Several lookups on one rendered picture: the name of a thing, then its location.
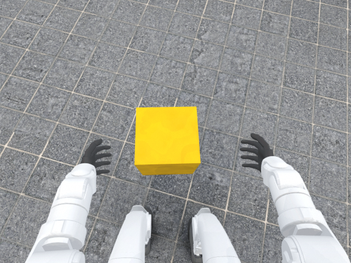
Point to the right robot forearm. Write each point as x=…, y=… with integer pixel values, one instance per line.
x=294, y=205

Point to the right robot thigh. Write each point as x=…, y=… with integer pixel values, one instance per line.
x=215, y=243

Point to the left robot forearm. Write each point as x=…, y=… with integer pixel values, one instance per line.
x=65, y=226

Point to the right robot hand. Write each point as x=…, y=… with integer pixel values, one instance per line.
x=263, y=151

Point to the carton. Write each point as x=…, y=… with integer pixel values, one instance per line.
x=166, y=140

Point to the robot left upper arm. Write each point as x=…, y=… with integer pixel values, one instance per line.
x=57, y=256

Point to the right robot shin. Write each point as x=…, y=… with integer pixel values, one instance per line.
x=197, y=246

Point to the robot right upper arm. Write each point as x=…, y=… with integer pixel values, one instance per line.
x=312, y=249

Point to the left robot hand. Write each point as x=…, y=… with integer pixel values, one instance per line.
x=90, y=156

